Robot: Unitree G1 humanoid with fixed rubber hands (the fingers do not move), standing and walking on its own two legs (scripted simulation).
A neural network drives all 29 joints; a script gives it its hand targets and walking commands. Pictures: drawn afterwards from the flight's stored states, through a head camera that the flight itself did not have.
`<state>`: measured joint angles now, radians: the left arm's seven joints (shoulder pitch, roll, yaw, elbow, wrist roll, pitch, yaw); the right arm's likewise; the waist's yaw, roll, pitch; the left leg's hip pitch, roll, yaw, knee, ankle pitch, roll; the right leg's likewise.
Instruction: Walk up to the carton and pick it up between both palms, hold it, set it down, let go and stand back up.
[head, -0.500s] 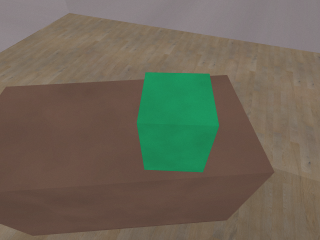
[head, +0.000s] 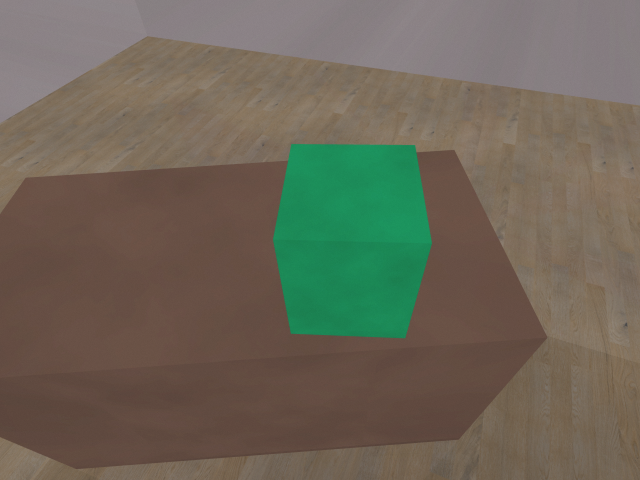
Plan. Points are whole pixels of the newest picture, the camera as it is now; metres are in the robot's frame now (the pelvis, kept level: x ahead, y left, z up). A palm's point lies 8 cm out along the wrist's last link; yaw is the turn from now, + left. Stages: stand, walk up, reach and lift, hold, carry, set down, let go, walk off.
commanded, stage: stand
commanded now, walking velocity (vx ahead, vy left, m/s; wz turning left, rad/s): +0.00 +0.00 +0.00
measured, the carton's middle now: (349, 244) +0.48 -0.02 -0.01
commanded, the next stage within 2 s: none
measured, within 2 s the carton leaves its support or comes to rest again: neither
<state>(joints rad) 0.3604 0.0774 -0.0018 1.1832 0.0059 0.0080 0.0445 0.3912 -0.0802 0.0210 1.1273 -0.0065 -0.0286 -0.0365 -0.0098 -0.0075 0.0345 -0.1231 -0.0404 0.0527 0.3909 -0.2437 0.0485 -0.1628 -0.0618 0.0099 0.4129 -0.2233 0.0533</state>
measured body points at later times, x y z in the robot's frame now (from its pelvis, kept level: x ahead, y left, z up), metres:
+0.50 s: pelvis -0.01 -0.01 +0.00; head +0.00 -0.01 +0.45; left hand -0.06 +0.17 -0.17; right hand -0.06 -0.22 -0.16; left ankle -0.02 +0.09 -0.74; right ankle +0.00 -0.15 -0.74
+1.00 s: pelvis +0.00 -0.01 +0.00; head +0.01 -0.01 +0.45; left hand -0.04 +0.18 -0.17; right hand -0.04 -0.21 -0.16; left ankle -0.02 +0.09 -0.74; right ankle +0.00 -0.15 -0.74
